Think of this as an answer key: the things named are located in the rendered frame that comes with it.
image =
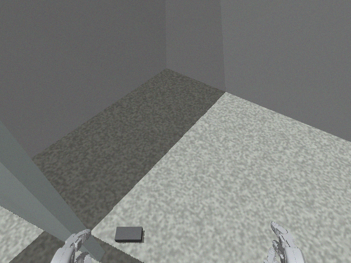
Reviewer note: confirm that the small box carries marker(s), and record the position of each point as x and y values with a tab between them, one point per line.
129	234

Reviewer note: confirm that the left robot hand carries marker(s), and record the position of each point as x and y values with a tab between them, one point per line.
66	254

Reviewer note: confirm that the right robot hand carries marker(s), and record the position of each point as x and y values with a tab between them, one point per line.
286	249

